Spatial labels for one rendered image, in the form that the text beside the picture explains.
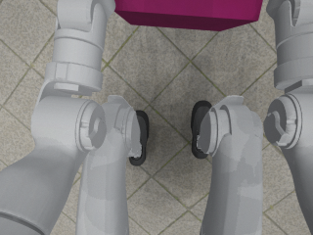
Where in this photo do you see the robot right forearm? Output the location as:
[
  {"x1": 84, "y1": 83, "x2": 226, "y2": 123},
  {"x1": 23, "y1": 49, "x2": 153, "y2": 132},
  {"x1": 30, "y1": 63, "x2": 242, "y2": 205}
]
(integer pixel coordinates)
[{"x1": 266, "y1": 0, "x2": 313, "y2": 94}]

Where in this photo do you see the robot right upper arm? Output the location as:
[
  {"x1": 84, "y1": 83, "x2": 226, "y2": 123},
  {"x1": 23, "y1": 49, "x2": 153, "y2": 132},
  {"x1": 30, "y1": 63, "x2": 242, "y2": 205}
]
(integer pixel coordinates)
[{"x1": 263, "y1": 93, "x2": 313, "y2": 235}]

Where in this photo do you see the left robot thigh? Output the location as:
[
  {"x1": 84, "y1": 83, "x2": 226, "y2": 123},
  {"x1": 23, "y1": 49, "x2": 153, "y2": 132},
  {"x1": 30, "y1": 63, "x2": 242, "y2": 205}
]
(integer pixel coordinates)
[{"x1": 75, "y1": 103, "x2": 139, "y2": 235}]

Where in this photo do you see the carton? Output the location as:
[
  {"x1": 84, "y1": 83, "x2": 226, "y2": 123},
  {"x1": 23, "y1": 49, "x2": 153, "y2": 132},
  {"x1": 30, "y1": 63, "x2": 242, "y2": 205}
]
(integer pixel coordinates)
[{"x1": 114, "y1": 0, "x2": 263, "y2": 31}]

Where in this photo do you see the robot left foot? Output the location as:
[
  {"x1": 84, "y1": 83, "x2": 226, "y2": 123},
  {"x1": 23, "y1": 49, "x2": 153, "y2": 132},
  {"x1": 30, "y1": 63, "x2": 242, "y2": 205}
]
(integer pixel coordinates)
[{"x1": 129, "y1": 110, "x2": 150, "y2": 166}]

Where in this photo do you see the robot left upper arm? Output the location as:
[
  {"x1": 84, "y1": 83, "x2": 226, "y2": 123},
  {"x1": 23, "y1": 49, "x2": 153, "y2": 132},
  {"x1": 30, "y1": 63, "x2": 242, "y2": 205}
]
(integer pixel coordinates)
[{"x1": 0, "y1": 95, "x2": 108, "y2": 235}]

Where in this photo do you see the robot left forearm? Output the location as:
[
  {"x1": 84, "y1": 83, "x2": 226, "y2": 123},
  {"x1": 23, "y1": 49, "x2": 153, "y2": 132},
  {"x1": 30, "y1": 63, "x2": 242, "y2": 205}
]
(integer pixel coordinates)
[{"x1": 30, "y1": 0, "x2": 116, "y2": 135}]

